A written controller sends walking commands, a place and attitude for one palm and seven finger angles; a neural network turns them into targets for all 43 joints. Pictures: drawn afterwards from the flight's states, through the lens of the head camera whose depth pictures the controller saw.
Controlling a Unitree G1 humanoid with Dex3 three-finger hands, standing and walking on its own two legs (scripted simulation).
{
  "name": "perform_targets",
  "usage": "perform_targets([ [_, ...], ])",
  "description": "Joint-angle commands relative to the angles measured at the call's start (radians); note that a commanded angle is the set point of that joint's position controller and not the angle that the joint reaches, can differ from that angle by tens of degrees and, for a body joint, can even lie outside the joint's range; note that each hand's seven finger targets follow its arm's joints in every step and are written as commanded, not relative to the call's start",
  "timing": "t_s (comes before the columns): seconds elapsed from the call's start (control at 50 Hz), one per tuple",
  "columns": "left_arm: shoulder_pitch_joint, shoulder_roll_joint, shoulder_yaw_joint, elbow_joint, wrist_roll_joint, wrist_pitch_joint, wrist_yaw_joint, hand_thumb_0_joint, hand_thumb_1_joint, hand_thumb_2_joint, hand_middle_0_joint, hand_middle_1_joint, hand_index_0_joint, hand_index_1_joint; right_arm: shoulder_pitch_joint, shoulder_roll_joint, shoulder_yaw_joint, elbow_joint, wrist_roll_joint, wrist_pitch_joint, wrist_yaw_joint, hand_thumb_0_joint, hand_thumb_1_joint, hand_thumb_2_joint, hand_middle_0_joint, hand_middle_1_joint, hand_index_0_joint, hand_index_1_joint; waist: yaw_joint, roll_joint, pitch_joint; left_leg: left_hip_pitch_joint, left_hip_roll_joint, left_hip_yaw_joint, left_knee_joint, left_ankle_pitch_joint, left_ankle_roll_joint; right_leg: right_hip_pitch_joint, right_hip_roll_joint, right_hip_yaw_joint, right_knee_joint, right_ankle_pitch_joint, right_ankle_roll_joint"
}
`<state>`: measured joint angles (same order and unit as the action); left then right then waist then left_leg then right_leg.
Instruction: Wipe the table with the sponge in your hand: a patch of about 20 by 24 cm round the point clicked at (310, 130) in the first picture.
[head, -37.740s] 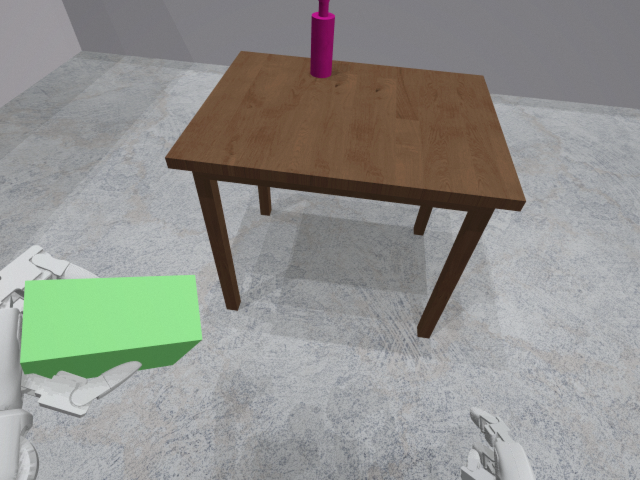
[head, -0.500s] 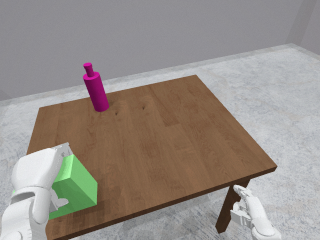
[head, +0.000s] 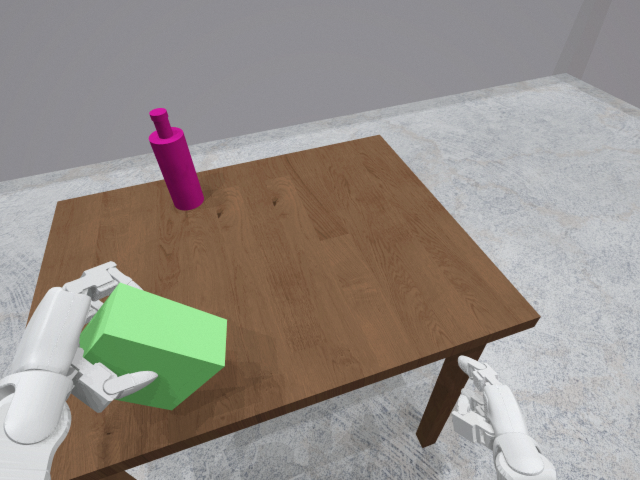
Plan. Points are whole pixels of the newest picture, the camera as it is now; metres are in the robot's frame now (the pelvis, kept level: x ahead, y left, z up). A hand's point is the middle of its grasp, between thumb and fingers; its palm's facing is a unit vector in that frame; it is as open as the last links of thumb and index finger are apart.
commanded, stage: step back with the hand held close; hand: left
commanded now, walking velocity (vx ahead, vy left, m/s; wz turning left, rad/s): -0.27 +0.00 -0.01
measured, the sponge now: (166, 356) +0.22 +0.22 +0.07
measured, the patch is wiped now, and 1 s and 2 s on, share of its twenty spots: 1.00 1.00 1.00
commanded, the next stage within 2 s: stop stepping back and stand still in 1.28 s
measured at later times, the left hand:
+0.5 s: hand (106, 345) +0.19 +0.25 +0.14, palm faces +0.35 -0.87 -0.35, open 10.2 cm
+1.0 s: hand (108, 407) +0.13 +0.21 +0.15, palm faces +0.22 -0.91 -0.35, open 10.2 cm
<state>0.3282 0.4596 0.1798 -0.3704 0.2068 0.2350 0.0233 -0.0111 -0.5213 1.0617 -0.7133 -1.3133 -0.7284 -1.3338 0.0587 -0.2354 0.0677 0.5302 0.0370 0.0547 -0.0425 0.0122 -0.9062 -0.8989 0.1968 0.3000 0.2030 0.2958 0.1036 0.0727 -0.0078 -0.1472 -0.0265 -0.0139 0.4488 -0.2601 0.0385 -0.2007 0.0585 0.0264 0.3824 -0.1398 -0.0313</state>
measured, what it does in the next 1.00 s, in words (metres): walks backwards: right foot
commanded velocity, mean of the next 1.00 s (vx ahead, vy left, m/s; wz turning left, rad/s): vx -0.31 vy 0.00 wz -0.01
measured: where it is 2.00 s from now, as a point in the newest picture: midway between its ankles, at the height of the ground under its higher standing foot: outside the picture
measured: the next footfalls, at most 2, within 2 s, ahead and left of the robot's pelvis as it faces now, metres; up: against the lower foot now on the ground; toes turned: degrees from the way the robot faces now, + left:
right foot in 0.74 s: -0.04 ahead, -0.11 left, +0.00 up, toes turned +1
left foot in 1.12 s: -0.10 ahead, +0.14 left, +0.00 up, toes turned +0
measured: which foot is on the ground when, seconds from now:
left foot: down 0.00-0.94, up 0.96-1.00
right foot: down 0.00-0.60, up 0.62-0.72, down 0.74-1.00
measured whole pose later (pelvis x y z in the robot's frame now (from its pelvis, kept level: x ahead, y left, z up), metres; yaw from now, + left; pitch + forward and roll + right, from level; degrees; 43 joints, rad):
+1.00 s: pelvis -0.10 +0.01 -0.01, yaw -2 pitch +3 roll -3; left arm 0.47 0.38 0.27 -0.59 -0.03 -0.13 0.11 -0.02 -0.53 1.07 -0.71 -1.32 -0.73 -1.34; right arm 0.14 -0.17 0.02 0.56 0.02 -0.02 -0.06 0.01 -0.90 -0.90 0.20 0.30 0.21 0.30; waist -0.03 -0.01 -0.02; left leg -0.52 0.01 -0.04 0.77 -0.29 0.01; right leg -0.35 0.08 0.02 0.52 -0.23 -0.02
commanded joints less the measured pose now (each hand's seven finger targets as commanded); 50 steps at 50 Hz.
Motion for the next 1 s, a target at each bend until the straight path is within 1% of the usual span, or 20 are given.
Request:
perform_targets([
  [0.0, -0.087, 0.136, 0.215, -0.355, -0.279, -0.247, 0.082, 0.000, 0.100, 1.300, -1.200, -1.600, -1.200, -1.600, 0.003, -0.105, -0.063, -0.171, -0.013, -0.066, -0.035, 0.000, -0.900, -0.900, 0.200, 0.300, 0.200, 0.300, -0.088, -0.126, -0.177, 0.036, 0.060, -0.084, 0.058, 0.037, 0.021, -0.068, -0.204, 0.204, -0.060, 0.101, -0.038],
  [0.04, -0.040, 0.160, 0.248, -0.480, -0.290, -0.297, 0.104, 0.000, 0.100, 1.300, -1.200, -1.600, -1.200, -1.600, 0.003, -0.117, -0.067, -0.171, -0.021, -0.080, -0.043, 0.000, -0.900, -0.900, 0.200, 0.300, 0.200, 0.300, -0.086, 0.034, -0.230, 0.011, 0.092, -0.107, 0.047, 0.122, 0.020, -0.030, -0.216, 0.191, 0.025, 0.207, -0.039],
  [0.08, 0.065, 0.126, 0.253, -0.492, -0.289, -0.323, 0.115, 0.000, 0.100, 1.300, -1.200, -1.600, -1.200, -1.600, 0.008, -0.121, -0.078, -0.166, -0.022, -0.086, -0.045, 0.000, -0.900, -0.900, 0.200, 0.300, 0.200, 0.300, -0.081, 0.111, -0.244, -0.053, 0.129, -0.142, 0.023, 0.229, 0.023, -0.001, -0.184, 0.132, 0.110, 0.245, -0.022],
  [0.14, 0.130, 0.163, 0.320, -0.475, -0.285, -0.342, 0.126, 0.000, 0.100, 1.300, -1.200, -1.600, -1.200, -1.600, 0.004, -0.128, -0.095, -0.157, -0.022, -0.091, -0.044, 0.000, -0.900, -0.900, 0.200, 0.300, 0.200, 0.300, -0.076, 0.101, -0.227, -0.105, 0.160, -0.179, -0.001, 0.336, 0.019, -0.020, -0.141, 0.084, 0.176, 0.144, -0.001],
  [0.2, 0.165, 0.111, 0.304, -0.391, -0.287, -0.351, 0.121, 0.000, 0.100, 1.300, -1.200, -1.600, -1.200, -1.600, 0.033, -0.126, -0.112, -0.145, -0.023, -0.090, -0.046, 0.000, -0.900, -0.900, 0.200, 0.300, 0.200, 0.300, -0.087, 0.026, -0.197, -0.141, 0.191, -0.190, -0.017, 0.346, 0.028, -0.059, -0.106, 0.049, 0.203, -0.002, 0.018],
  [0.28, 0.125, 0.076, 0.265, -0.309, -0.281, -0.358, 0.114, 0.000, 0.100, 1.300, -1.200, -1.600, -1.200, -1.600, 0.045, -0.139, -0.117, -0.130, -0.023, -0.102, -0.052, 0.000, -0.900, -0.900, 0.200, 0.300, 0.200, 0.300, -0.098, -0.028, -0.128, -0.214, 0.206, -0.202, -0.027, 0.240, 0.036, -0.078, -0.093, 0.057, 0.188, -0.035, 0.020],
  [0.36, 0.063, 0.072, 0.229, -0.312, -0.272, -0.373, 0.116, 0.000, 0.100, 1.300, -1.200, -1.600, -1.200, -1.600, 0.040, -0.143, -0.113, -0.126, -0.021, -0.112, -0.057, 0.000, -0.900, -0.900, 0.200, 0.300, 0.200, 0.300, -0.108, -0.086, -0.092, -0.301, 0.141, -0.164, 0.050, -0.013, 0.025, -0.083, -0.168, 0.156, 0.114, 0.117, -0.018],
  [0.44, 0.052, 0.132, 0.265, -0.422, -0.263, -0.404, 0.131, 0.000, 0.100, 1.300, -1.200, -1.600, -1.200, -1.600, 0.059, -0.138, -0.120, -0.128, -0.025, -0.119, -0.051, 0.000, -0.900, -0.900, 0.200, 0.300, 0.200, 0.300, -0.121, -0.124, -0.132, -0.258, 0.087, -0.138, 0.154, -0.145, 0.010, -0.159, -0.261, 0.254, 0.022, 0.032, -0.073],
  [0.52, 0.123, 0.144, 0.312, -0.467, -0.253, -0.427, 0.147, 0.000, 0.100, 1.300, -1.200, -1.600, -1.200, -1.600, 0.056, -0.132, -0.116, -0.133, -0.032, -0.121, -0.049, 0.000, -0.900, -0.900, 0.200, 0.300, 0.200, 0.300, -0.112, -0.052, -0.154, -0.313, 0.113, -0.176, 0.069, -0.196, 0.031, -0.130, -0.197, 0.186, 0.091, -0.053, -0.042],
  [0.54, 0.119, 0.162, 0.338, -0.500, -0.246, -0.436, 0.147, 0.000, 0.100, 1.300, -1.200, -1.600, -1.200, -1.600, 0.047, -0.147, -0.123, -0.139, -0.034, -0.124, -0.051, 0.000, -0.900, -0.900, 0.200, 0.300, 0.200, 0.300, -0.110, 0.054, -0.163, -0.343, 0.142, -0.212, 0.000, -0.229, 0.043, -0.095, -0.160, 0.152, 0.158, -0.051, -0.026],
  [0.58, 0.119, 0.125, 0.336, -0.480, -0.227, -0.446, 0.146, 0.000, 0.100, 1.300, -1.200, -1.600, -1.200, -1.600, 0.042, -0.144, -0.124, -0.143, -0.040, -0.136, -0.053, 0.000, -0.900, -0.900, 0.200, 0.300, 0.200, 0.300, -0.101, 0.150, -0.171, -0.493, 0.212, -0.288, -0.121, -0.315, 0.085, 0.049, -0.062, 0.049, 0.331, -0.022, 0.023],
  [0.62, 0.093, 0.104, 0.331, -0.445, -0.218, -0.447, 0.139, 0.000, 0.100, 1.300, -1.200, -1.600, -1.200, -1.600, 0.054, -0.137, -0.128, -0.132, -0.051, -0.150, -0.052, 0.000, -0.900, -0.900, 0.200, 0.300, 0.200, 0.300, -0.100, 0.144, -0.152, -0.523, 0.262, -0.307, -0.161, -0.233, 0.104, 0.064, -0.028, 0.030, 0.433, -0.105, 0.045],
  [0.68, 0.055, 0.048, 0.269, -0.369, -0.222, -0.432, 0.123, 0.000, 0.100, 1.300, -1.200, -1.600, -1.200, -1.600, 0.084, -0.127, -0.128, -0.107, -0.053, -0.165, -0.045, 0.000, -0.900, -0.900, 0.200, 0.300, 0.200, 0.300, -0.106, 0.063, -0.089, -0.372, 0.279, -0.284, -0.115, -0.020, 0.100, -0.096, -0.023, 0.026, 0.402, -0.213, 0.046],
  [0.72, 0.026, 0.014, 0.218, -0.322, -0.232, -0.425, 0.115, 0.000, 0.100, 1.300, -1.200, -1.600, -1.200, -1.600, 0.093, -0.122, -0.118, -0.080, -0.048, -0.175, -0.044, 0.000, -0.900, -0.900, 0.200, 0.300, 0.200, 0.300, -0.107, 0.006, -0.078, -0.209, 0.271, -0.256, -0.038, 0.237, 0.077, -0.188, -0.036, 0.029, 0.237, -0.207, 0.038],
  [0.76, -0.031, -0.005, 0.172, -0.311, -0.233, -0.423, 0.109, 0.000, 0.100, 1.300, -1.200, -1.600, -1.200, -1.600, 0.079, -0.119, -0.107, -0.060, -0.049, -0.182, -0.042, 0.000, -0.900, -0.900, 0.200, 0.300, 0.200, 0.300, -0.108, 0.038, -0.090, -0.075, 0.267, -0.242, -0.004, 0.477, 0.057, -0.228, -0.044, 0.033, 0.142, -0.157, 0.034],
  [0.82, -0.068, 0.018, 0.165, -0.356, -0.228, -0.432, 0.104, 0.000, 0.100, 1.300, -1.200, -1.600, -1.200, -1.600, 0.050, -0.114, -0.106, -0.060, -0.035, -0.172, -0.032, 0.000, -0.900, -0.900, 0.200, 0.300, 0.200, 0.300, -0.094, 0.027, -0.219, 0.016, 0.240, -0.169, 0.125, 0.674, 0.031, -0.126, -0.109, 0.085, 0.035, 0.152, 0.011],
  [0.86, -0.003, 0.053, 0.206, -0.415, -0.233, -0.430, 0.109, 0.000, 0.100, 1.300, -1.200, -1.600, -1.200, -1.600, 0.039, -0.108, -0.124, -0.085, -0.021, -0.158, -0.030, 0.000, -0.900, -0.900, 0.200, 0.300, 0.200, 0.300, -0.098, -0.061, -0.290, -0.021, 0.184, -0.119, 0.207, 0.555, 0.008, -0.070, -0.170, 0.118, 0.063, 0.285, -0.030],
  [0.92, 0.151, 0.133, 0.299, -0.466, -0.258, -0.445, 0.121, 0.000, 0.100, 1.300, -1.200, -1.600, -1.200, -1.600, 0.038, -0.091, -0.133, -0.122, -0.012, -0.122, -0.028, 0.000, -0.900, -0.900, 0.200, 0.300, 0.200, 0.300, -0.104, -0.175, -0.288, -0.180, 0.063, -0.039, 0.382, 0.092, -0.042, -0.061, -0.347, 0.245, 0.008, 0.495, -0.118],
  [0.94, 0.203, 0.180, 0.357, -0.487, -0.264, -0.450, 0.128, 0.000, 0.100, 1.300, -1.200, -1.600, -1.200, -1.600, 0.042, -0.089, -0.139, -0.122, -0.009, -0.111, -0.030, 0.000, -0.900, -0.900, 0.200, 0.300, 0.200, 0.300, -0.099, -0.197, -0.298, -0.218, 0.038, -0.054, 0.477, -0.097, -0.052, -0.071, -0.397, 0.272, -0.004, 0.508, -0.155],
  [0.98, 0.231, 0.150, 0.347, -0.485, -0.274, -0.446, 0.127, 0.000, 0.100, 1.300, -1.200, -1.600, -1.200, -1.600, 0.022, -0.058, -0.129, -0.133, -0.011, -0.101, -0.035, 0.000, -0.900, -0.900, 0.200, 0.300, 0.200, 0.300, -0.099, -0.187, -0.215, -0.308, 0.050, -0.087, 0.604, -0.228, -0.050, -0.146, -0.424, 0.267, -0.023, 0.446, -0.170],
])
